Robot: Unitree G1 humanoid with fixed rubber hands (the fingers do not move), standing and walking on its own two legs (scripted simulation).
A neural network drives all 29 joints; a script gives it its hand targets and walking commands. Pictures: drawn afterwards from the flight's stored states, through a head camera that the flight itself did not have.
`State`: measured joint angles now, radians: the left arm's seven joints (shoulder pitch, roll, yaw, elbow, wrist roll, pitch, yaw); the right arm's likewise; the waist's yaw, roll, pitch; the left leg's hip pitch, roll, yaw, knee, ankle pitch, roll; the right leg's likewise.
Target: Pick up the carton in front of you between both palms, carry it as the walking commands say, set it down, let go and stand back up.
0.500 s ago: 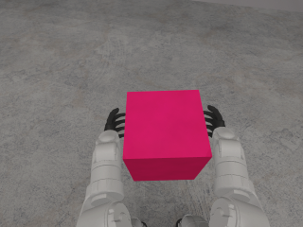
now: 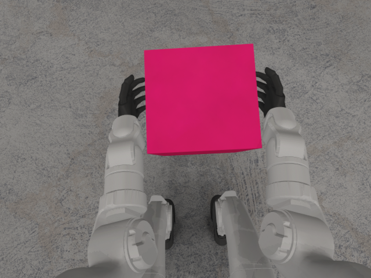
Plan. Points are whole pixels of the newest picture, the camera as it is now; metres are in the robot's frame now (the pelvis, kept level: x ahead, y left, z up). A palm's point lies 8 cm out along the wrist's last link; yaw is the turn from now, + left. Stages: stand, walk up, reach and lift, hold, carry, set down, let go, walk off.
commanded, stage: set down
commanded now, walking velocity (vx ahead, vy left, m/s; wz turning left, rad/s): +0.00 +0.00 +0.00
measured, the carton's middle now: (199, 111) +0.45 -0.03 -0.14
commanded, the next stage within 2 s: none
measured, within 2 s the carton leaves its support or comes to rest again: rests again in 1.46 s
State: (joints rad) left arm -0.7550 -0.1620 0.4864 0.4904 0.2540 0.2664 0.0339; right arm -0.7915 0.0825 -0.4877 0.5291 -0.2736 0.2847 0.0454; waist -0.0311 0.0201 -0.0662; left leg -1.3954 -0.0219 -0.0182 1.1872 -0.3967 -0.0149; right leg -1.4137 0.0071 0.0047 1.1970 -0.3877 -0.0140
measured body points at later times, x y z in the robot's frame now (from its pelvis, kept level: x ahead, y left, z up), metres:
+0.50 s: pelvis -0.03 +0.00 -0.13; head +0.28 -0.02 +0.20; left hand +0.49 +0.11 -0.24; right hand +0.47 -0.19 -0.24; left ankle +0.07 +0.13 -0.61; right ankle +0.07 -0.11 -0.61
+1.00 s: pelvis -0.04 +0.01 -0.24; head +0.33 -0.02 +0.01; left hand +0.52 +0.10 -0.40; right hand +0.51 -0.20 -0.40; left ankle +0.07 +0.13 -0.61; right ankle +0.07 -0.11 -0.61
